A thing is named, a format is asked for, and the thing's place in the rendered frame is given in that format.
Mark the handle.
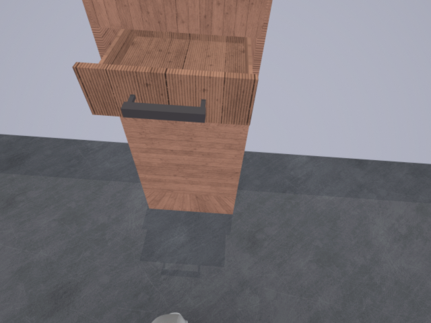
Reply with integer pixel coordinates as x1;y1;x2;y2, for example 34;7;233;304
121;94;206;123

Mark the cabinet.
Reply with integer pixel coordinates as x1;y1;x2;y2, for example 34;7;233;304
82;0;273;215

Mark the drawer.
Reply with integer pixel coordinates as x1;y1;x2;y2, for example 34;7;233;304
72;29;259;126

